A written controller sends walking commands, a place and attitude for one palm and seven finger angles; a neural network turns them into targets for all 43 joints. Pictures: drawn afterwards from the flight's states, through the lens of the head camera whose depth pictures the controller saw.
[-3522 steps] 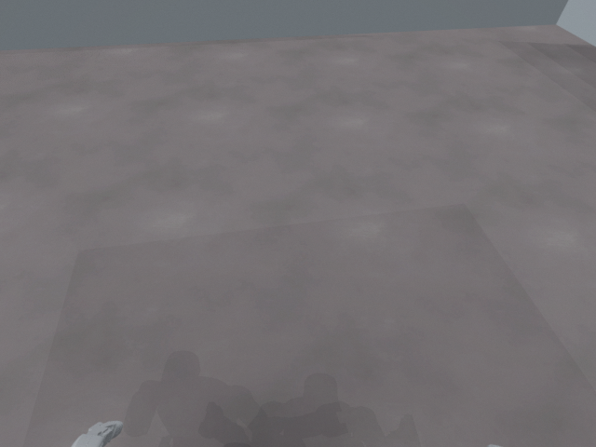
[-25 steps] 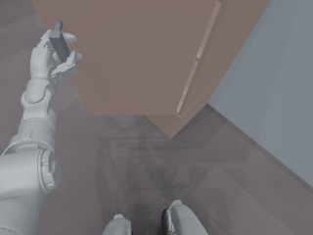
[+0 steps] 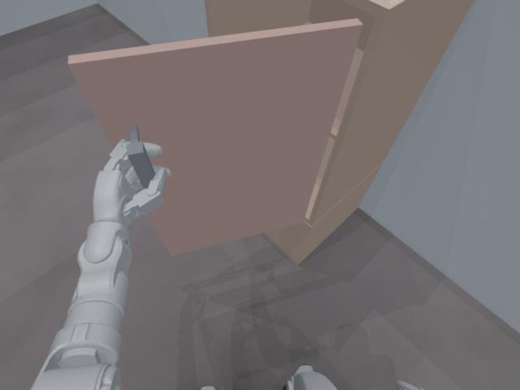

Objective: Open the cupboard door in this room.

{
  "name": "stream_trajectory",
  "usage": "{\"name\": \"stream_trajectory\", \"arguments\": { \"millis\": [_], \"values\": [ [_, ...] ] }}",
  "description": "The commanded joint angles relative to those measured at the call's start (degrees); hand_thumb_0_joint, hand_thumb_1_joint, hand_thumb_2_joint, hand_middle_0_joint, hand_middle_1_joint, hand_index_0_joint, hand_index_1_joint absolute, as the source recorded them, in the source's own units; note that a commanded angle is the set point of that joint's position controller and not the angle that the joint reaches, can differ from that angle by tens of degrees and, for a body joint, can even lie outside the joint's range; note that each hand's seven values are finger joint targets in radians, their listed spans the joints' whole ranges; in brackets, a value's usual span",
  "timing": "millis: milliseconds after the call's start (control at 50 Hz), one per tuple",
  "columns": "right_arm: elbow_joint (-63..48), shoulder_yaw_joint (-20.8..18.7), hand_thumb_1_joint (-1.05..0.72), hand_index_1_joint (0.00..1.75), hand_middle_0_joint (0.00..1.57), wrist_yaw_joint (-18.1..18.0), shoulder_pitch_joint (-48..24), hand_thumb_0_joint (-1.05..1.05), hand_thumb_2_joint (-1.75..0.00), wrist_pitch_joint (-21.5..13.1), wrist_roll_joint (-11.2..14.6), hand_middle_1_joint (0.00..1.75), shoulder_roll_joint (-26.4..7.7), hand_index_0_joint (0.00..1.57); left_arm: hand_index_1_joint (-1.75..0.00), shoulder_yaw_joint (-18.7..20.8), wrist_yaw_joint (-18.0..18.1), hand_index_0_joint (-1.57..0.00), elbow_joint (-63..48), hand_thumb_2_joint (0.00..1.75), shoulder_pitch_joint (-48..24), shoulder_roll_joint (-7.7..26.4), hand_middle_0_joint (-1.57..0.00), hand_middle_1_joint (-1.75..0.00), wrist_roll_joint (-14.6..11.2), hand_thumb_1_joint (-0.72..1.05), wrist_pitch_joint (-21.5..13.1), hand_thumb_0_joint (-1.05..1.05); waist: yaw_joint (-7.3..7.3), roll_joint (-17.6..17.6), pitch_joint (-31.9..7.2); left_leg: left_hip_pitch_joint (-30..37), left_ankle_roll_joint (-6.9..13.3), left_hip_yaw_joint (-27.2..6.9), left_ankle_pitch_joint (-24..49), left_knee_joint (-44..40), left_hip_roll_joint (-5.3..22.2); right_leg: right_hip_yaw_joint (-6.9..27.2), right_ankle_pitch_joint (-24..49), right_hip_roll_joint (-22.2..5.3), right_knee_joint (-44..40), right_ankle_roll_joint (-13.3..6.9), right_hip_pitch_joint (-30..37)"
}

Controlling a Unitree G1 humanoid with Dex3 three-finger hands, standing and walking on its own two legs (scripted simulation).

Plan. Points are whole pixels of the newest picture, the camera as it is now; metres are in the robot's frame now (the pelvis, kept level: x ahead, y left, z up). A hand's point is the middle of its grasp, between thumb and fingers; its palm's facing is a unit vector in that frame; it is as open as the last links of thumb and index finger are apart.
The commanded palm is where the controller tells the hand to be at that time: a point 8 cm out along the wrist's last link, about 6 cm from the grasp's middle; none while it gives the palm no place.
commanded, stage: pull the door open along its arc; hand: left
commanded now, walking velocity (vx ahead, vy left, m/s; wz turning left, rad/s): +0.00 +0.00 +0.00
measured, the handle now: (145, 164) +0.46 +0.18 +0.06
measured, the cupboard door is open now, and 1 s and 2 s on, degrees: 63 93 95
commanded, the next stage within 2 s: open thumb and fingers to let go in 0.60 s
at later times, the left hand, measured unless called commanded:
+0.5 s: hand (210, 253) +0.30 +0.07 +0.06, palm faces +0.39 -0.92 +0.01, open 6.1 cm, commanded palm +0.23 +0.10 +0.06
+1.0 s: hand (227, 274) +0.27 +0.04 +0.07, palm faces +0.41 -0.91 -0.01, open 8.1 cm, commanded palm +0.22 +0.08 +0.06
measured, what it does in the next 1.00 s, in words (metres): shifts its weight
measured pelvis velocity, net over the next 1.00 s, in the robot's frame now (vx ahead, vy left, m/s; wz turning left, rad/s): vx -0.02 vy -0.05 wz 0.09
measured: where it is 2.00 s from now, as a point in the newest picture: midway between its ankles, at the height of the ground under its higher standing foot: outside the picture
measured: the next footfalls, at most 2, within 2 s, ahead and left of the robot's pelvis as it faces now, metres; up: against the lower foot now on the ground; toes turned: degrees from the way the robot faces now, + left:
none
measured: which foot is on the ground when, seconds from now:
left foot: down 0.00-1.00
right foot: down 0.00-1.00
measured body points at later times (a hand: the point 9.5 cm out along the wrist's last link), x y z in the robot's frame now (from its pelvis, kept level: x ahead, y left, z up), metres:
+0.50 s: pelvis -0.01 -0.03 +0.00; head +0.03 -0.05 +0.45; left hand +0.27 +0.11 +0.06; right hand +0.17 -0.24 -0.10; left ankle -0.04 +0.10 -0.69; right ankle +0.04 -0.12 -0.69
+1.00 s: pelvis -0.02 -0.05 +0.00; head +0.02 -0.07 +0.45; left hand +0.24 +0.09 +0.07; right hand +0.19 -0.25 -0.10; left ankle -0.04 +0.10 -0.69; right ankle +0.04 -0.12 -0.69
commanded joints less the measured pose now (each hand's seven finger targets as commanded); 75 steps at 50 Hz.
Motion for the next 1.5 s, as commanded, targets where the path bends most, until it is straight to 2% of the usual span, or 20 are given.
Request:
{"name": "stream_trajectory", "arguments": {
  "millis": [0, 80, 140, 200, 280, 320, 460, 560, 600, 660, 680, 760, 860, 1080, 1120, 1220, 1240, 1300, 1340, 1480],
  "values": [
    [-6.4, -3.2, -0.90, 0.30, 0.20, 0.8, 0.0, 0.00, -0.90, -3.6, -0.6, 0.30, -6.0, 0.20, -1.35, 4.7, 14.7, -0.40, -17.7, 0.90, -1.6, 4.8, -0.40, -1.35, -0.9, 0.90, -3.5, 0.00, 5.74, -2.2, -17.3, 2.7, -2.5, -1.3, 24.4, -7.8, -1.3, -3.0, 19.2, 0.5, -2.1, -1.4, 21.6],
    [-6.4, -3.2, -0.90, 0.30, 0.20, 1.2, -2.3, 0.00, -0.90, -4.1, -2.4, 0.30, -4.3, 0.20, -1.35, -1.2, 25.1, -0.40, -25.4, 0.90, 1.0, -1.0, -0.40, -1.35, 6.2, 0.90, -3.7, 0.00, 6.33, -0.2, -18.3, 4.9, -2.7, -1.0, 26.7, -7.2, -1.2, -2.6, 20.7, -0.4, -1.2, -1.7, 22.1],
    [-6.4, -3.2, -0.90, 0.30, 0.20, 1.1, -4.5, 0.00, -0.90, -4.1, -3.3, 0.30, -3.6, 0.20, -1.35, -6.2, 31.8, -0.40, -27.2, 0.90, 3.3, -6.4, -0.40, -1.35, 10.2, 0.90, -2.9, 0.00, 5.64, -3.8, -16.1, 4.3, -2.2, -1.5, 22.7, -7.2, -1.2, -2.4, 17.9, -0.7, -2.1, -1.7, 21.7],
    [-5.9, -2.9, -0.90, 0.30, 0.20, 0.4, -7.2, 0.00, -0.90, -4.1, -3.9, 0.30, -3.0, 0.20, -1.35, -9.7, 36.8, -0.40, -29.0, 0.90, 0.8, -9.7, -0.40, -1.35, 12.9, 0.90, -2.0, 0.00, 5.11, -3.5, -14.7, 4.3, -2.0, -1.7, 17.6, -7.7, -1.4, -1.9, 13.2, -1.2, -3.0, -1.7, 21.1],
    [-5.8, -2.8, -0.90, 0.30, 0.20, -0.3, -9.1, 0.00, -0.90, -4.2, -4.2, 0.30, -2.3, 0.20, -1.35, -16.1, 38.2, -0.40, -31.3, 0.90, 4.3, -14.0, -0.40, -1.35, 15.3, 0.90, -1.0, 0.00, 4.54, -4.3, -14.9, 5.6, -1.6, -1.6, 16.3, -7.7, -1.5, -1.3, 12.8, -1.5, -4.0, -1.7, 22.0],
    [-6.1, -2.7, -0.90, 0.30, 0.20, -0.6, -9.9, 0.00, -0.90, -4.4, -4.2, 0.30, -1.8, 0.20, -1.35, -19.0, 37.9, -0.40, -33.4, 0.90, 7.3, -16.3, -0.40, -1.35, 15.7, 0.90, -0.7, 0.00, 5.05, -3.7, -15.2, 6.4, -1.6, -1.6, 16.7, -8.0, -1.6, -1.3, 13.5, -1.6, -4.2, -1.9, 23.2],
    [-7.6, -2.4, -0.90, 0.30, 0.20, -0.7, -12.4, 0.00, -0.90, -5.4, -3.8, 0.30, -0.9, 0.20, -1.35, -26.1, 38.1, -0.40, -40.1, 0.90, 19.9, -21.7, -0.40, -1.35, 15.1, 0.90, 1.2, 0.00, 5.27, -7.1, -12.6, 7.1, -1.4, -1.8, 16.4, -8.3, -1.7, -1.0, 14.3, -1.9, -5.8, -1.9, 25.5],
    [-8.3, -2.1, -0.90, 0.30, 0.20, -0.6, -13.7, 0.00, -0.90, -6.5, -4.2, 0.30, 0.1, 0.20, -1.35, -30.2, 40.2, -0.40, -45.2, 0.90, 27.2, -23.7, -0.40, -1.35, 17.6, 0.90, 2.3, 0.00, 5.26, -7.6, -10.0, 6.5, -1.3, -2.0, 14.4, -7.4, -2.1, 0.4, 11.9, -2.4, -7.2, -1.8, 25.1],
    [-8.6, -1.9, -0.90, 0.30, 0.20, -0.4, -14.3, 0.00, -0.90, -7.0, -4.1, 0.30, 0.6, 0.20, -1.35, -31.4, 40.5, -0.40, -46.9, 0.90, 29.5, -24.8, -0.40, -1.35, 17.5, 0.90, 2.9, 0.00, 5.47, -6.3, -9.8, 6.4, -1.4, -2.0, 13.3, -7.0, -2.5, 0.8, 9.9, -2.6, -7.7, -1.9, 24.9],
    [-7.9, -1.7, -0.90, 0.30, 0.20, -0.9, -15.4, 0.00, -0.90, -7.5, -4.3, 0.30, 0.5, 0.20, -1.35, -30.0, 41.4, -0.40, -47.2, 0.90, 25.2, -23.1, -0.40, -1.35, 16.9, 0.90, 3.6, 0.00, 4.93, -6.5, -8.4, 5.6, -1.5, -2.3, 11.1, -5.7, -2.9, 2.9, 6.4, -3.4, -9.4, -1.5, 23.5],
    [-7.0, -1.4, -0.90, 0.30, 0.20, -1.3, -15.9, 0.00, -0.90, -7.5, -4.3, 0.30, 0.4, 0.20, -1.35, -28.3, 42.2, -0.40, -45.7, 0.90, 19.8, -21.4, -0.40, -1.35, 16.9, 0.90, 3.6, 0.00, 4.19, -6.6, -7.2, 4.8, -1.4, -2.5, 9.3, -5.1, -3.1, 3.8, 3.2, -3.7, -9.9, -1.3, 21.8],
    [-6.3, -1.4, -0.90, 0.30, 0.20, -1.9, -16.2, 0.00, -0.90, -8.0, -4.5, 0.30, 0.9, 0.20, -1.32, -26.2, 42.5, -0.38, -43.0, 0.78, 21.7, -20.7, -0.38, -1.32, 16.5, 0.62, 3.8, 0.00, 5.39, -8.0, -8.7, 3.9, -1.5, -2.6, 8.5, -4.7, -3.4, 5.7, 1.3, -4.5, -11.1, -0.8, 23.5],
    [-6.1, -1.7, -0.90, 0.30, 0.20, -2.1, -15.8, 0.00, -0.90, -8.0, -4.5, 0.30, 0.7, 0.20, -1.28, -27.4, 40.8, -0.35, -43.1, 0.63, 20.2, -21.3, -0.35, -1.28, 16.2, 0.27, 3.2, 0.00, 4.82, -8.4, -10.5, 3.8, -1.4, -2.8, 9.5, -4.7, -3.2, 5.9, 5.9, -4.8, -9.8, -0.4, 24.7],
    [-6.6, -1.9, -0.90, 0.30, 0.20, -2.2, -15.3, 0.00, -0.90, -8.5, -4.4, 0.30, 0.0, 0.20, -1.20, -28.5, 39.2, -0.30, -42.3, 0.30, 16.7, -21.9, -0.30, -1.20, 16.3, -0.50, 2.6, 0.00, 4.73, -7.1, -10.7, 3.8, -1.1, -2.8, 9.0, -4.7, -3.0, 3.4, 2.0, -4.0, -7.8, -1.1, 21.4],
    [-6.8, -1.9, -0.90, 0.30, 0.20, -2.3, -15.1, 0.00, -0.90, -8.5, -4.3, 0.30, 0.0, 0.20, -1.20, -28.2, 39.4, -0.30, -42.0, 0.30, 17.6, -22.0, -0.30, -1.20, 16.2, -0.50, 2.8, 0.00, 5.03, -7.9, -10.6, 4.0, -1.2, -2.9, 9.0, -5.1, -2.9, 2.5, 1.7, -3.6, -7.5, -1.3, 21.3],
    [-7.0, -1.8, -0.90, 0.30, 0.20, -1.9, -15.2, 0.00, -0.90, -8.6, -4.1, 0.30, -0.1, 0.20, -0.95, -30.2, 40.8, -0.26, -42.2, 0.30, 15.4, -23.9, -0.26, -0.95, 16.9, -0.50, 3.2, 0.00, 4.66, -5.9, -9.6, 4.6, -1.2, -3.1, 8.7, -5.5, -2.7, 0.6, 0.5, -2.9, -6.2, -1.8, 18.6],
    [-7.3, -1.9, -0.90, 0.30, 0.20, -1.8, -15.2, 0.00, -0.90, -8.6, -4.2, 0.30, -0.3, 0.20, -0.90, -30.2, 41.1, -0.25, -42.0, 0.30, 16.2, -24.2, -0.25, -0.90, 17.0, -0.50, 3.5, 0.00, 5.20, -5.5, -9.5, 4.6, -1.2, -3.2, 9.0, -5.7, -2.7, 0.2, 0.7, -2.7, -5.9, -2.0, 18.6],
    [-7.0, -1.8, -0.90, 0.30, 0.20, -1.6, -15.4, 0.00, -0.90, -8.6, -4.1, 0.30, -0.3, 0.20, -0.75, -30.7, 41.9, -0.22, -40.6, 0.30, 14.7, -24.9, -0.22, -0.75, 17.3, -0.50, 3.9, 0.00, 4.71, -6.5, -8.7, 4.5, -1.2, -3.2, 8.0, -5.7, -2.5, -0.3, -1.0, -2.5, -5.7, -1.9, 17.0],
    [-7.1, -1.8, -0.90, 0.30, 0.20, -1.6, -15.6, 0.00, -0.90, -8.6, -4.2, 0.30, -0.4, 0.20, -0.65, -31.2, 42.5, -0.21, -41.2, 0.30, 12.7, -25.3, -0.21, -0.65, 17.6, -0.50, 4.2, 0.00, 4.78, -4.9, -9.3, 4.8, -1.3, -3.4, 7.5, -5.9, -2.4, -0.8, -2.0, -2.2, -5.3, -2.2, 16.4],
    [-6.8, -1.6, -0.90, 0.30, 0.20, -1.4, -15.9, 0.00, -0.90, -8.0, -4.1, 0.30, -0.4, 0.20, -0.30, -31.9, 43.5, -0.15, -39.9, 0.30, 10.8, -26.5, -0.15, -0.30, 17.7, -0.50, 5.5, 0.00, 4.97, -4.3, -10.0, 5.2, -1.5, -3.6, 8.6, -6.3, -2.3, -1.7, -0.7, -1.9, -4.1, -2.4, 16.3]
  ]
}}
